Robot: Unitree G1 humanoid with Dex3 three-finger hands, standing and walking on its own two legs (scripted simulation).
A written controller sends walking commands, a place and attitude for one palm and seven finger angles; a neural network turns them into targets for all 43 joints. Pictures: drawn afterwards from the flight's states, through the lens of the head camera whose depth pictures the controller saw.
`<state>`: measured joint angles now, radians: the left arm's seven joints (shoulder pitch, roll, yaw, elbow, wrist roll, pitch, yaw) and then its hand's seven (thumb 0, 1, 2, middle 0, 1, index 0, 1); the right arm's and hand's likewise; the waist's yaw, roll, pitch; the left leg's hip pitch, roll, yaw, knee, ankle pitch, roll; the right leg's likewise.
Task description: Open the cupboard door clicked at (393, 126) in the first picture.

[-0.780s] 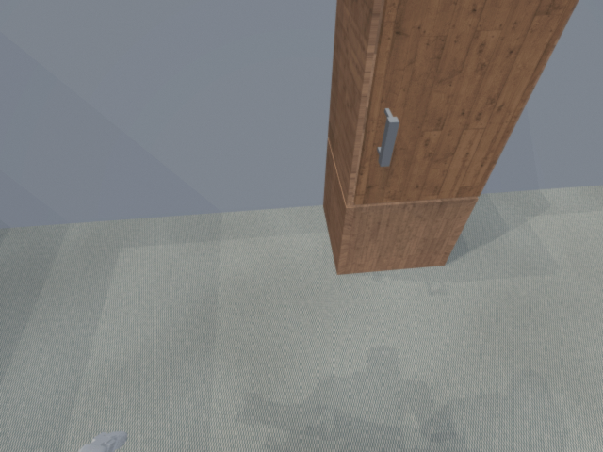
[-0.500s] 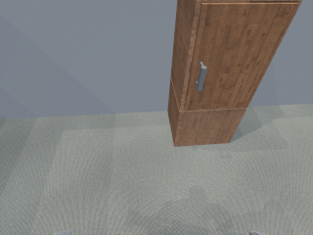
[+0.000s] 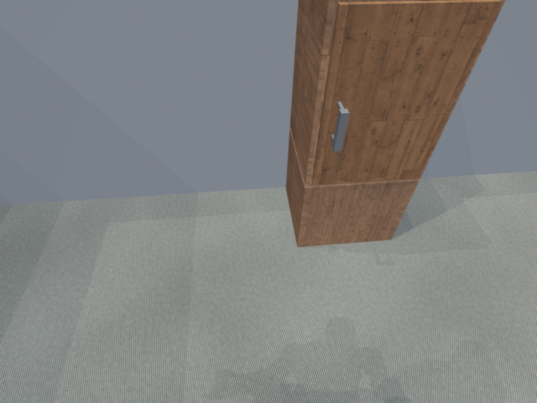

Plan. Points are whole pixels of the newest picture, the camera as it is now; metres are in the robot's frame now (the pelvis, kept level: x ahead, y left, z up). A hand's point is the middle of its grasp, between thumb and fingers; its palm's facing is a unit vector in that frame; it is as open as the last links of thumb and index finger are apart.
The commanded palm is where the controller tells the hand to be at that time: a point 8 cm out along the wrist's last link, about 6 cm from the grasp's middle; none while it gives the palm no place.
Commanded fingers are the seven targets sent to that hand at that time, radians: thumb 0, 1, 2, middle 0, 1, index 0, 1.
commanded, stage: stand and wait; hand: left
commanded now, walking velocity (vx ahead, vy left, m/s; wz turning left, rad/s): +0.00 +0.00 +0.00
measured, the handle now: (338, 126) +0.89 -0.16 -0.08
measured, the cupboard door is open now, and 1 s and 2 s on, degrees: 0 0 0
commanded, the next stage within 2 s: look at it before walking up in 0.10 s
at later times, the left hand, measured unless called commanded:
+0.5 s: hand out of the picture +0.07 +0.24 -0.16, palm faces -0.03 -0.95 -0.32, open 7.3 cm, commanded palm none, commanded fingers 0.00 0.90 0.90 -0.20 -0.30 -0.20 -0.30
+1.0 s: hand out of the picture +0.07 +0.23 -0.17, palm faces -0.08 -0.95 -0.30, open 7.3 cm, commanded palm none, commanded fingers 0.00 0.90 0.90 -0.20 -0.30 -0.20 -0.30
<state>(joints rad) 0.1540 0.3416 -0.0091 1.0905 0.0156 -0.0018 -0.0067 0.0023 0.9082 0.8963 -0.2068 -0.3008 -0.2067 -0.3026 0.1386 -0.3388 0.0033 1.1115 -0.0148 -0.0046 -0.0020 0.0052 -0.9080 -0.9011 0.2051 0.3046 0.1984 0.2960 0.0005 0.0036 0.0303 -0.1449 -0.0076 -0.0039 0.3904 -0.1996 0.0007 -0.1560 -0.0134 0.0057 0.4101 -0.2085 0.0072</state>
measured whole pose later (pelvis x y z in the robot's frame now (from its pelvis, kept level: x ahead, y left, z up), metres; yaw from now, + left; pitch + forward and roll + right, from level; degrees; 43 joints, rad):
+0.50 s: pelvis +0.00 +0.00 +0.00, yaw +0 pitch -2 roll +0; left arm 0.15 0.34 -0.01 1.10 0.02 -0.01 -0.01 0.00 0.91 0.90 -0.21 -0.30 -0.21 -0.30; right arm 0.13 -0.33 0.00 1.12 -0.01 -0.01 0.00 0.00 -0.91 -0.90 0.21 0.30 0.20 0.30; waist 0.00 0.00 0.03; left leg -0.15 -0.01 -0.01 0.38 -0.19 0.00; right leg -0.16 -0.01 0.00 0.39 -0.20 0.01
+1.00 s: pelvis +0.00 +0.00 -0.01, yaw -5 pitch -1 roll +1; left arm 0.18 0.30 0.01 1.04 0.02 0.04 0.00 0.00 0.91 0.90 -0.20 -0.30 -0.20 -0.30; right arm 0.11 -0.28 -0.01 1.04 -0.02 0.01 -0.02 0.00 -0.91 -0.90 0.20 0.30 0.20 0.30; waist 0.02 -0.01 0.05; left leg -0.20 0.02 0.07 0.48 -0.26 0.00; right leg -0.24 0.02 0.08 0.51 -0.24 0.01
